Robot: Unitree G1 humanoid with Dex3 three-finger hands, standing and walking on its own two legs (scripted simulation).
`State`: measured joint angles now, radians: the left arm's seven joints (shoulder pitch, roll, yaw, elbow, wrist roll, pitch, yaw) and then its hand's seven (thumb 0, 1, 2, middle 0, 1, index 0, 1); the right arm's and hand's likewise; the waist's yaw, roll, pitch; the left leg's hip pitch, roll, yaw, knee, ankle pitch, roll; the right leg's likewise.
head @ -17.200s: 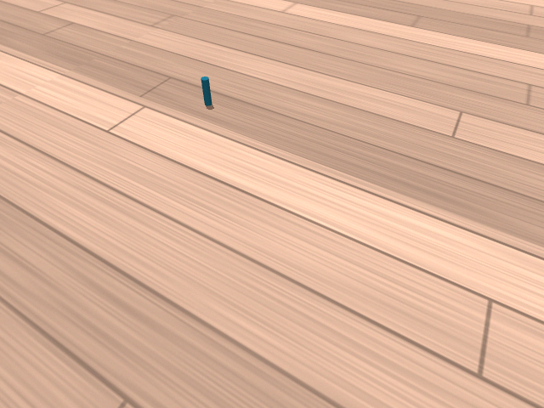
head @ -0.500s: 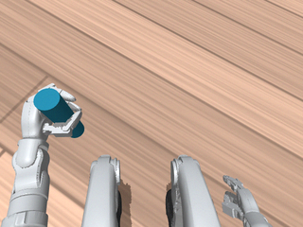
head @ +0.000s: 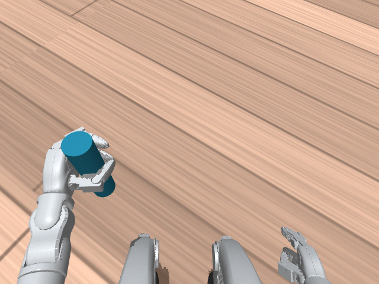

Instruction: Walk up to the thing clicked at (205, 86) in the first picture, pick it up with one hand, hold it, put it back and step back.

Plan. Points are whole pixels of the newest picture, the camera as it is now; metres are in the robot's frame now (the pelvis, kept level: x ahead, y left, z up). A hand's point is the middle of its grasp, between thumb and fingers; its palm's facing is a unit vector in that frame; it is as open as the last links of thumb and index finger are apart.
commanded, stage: lift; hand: left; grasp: from the side
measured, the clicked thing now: (92, 168) +0.35 +0.20 +0.01
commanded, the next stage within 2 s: hold in 1.04 s
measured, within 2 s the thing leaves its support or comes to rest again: neither
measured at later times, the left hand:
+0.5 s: hand (84, 149) +0.34 +0.18 +0.11, palm faces +0.04 -1.00 -0.03, open 6.6 cm
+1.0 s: hand (85, 128) +0.36 +0.17 +0.15, palm faces +0.02 -1.00 -0.01, open 6.6 cm
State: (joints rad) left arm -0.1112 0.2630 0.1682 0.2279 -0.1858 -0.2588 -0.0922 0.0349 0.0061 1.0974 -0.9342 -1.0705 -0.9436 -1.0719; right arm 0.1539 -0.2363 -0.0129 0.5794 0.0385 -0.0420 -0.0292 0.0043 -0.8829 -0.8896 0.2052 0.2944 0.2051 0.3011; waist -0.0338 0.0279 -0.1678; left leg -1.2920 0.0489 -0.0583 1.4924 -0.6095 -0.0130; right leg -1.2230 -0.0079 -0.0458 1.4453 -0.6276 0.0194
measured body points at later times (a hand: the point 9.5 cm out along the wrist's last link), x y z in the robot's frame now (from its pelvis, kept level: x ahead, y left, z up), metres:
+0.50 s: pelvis +0.01 +0.00 +0.07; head +0.09 +0.01 +0.52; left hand +0.33 +0.23 +0.11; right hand +0.15 -0.24 -0.03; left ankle +0.04 +0.12 -0.58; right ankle +0.03 -0.14 -0.58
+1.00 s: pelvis +0.03 +0.00 +0.10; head +0.10 +0.00 +0.55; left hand +0.35 +0.22 +0.15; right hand +0.17 -0.25 +0.00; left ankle +0.04 +0.12 -0.58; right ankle +0.03 -0.14 -0.58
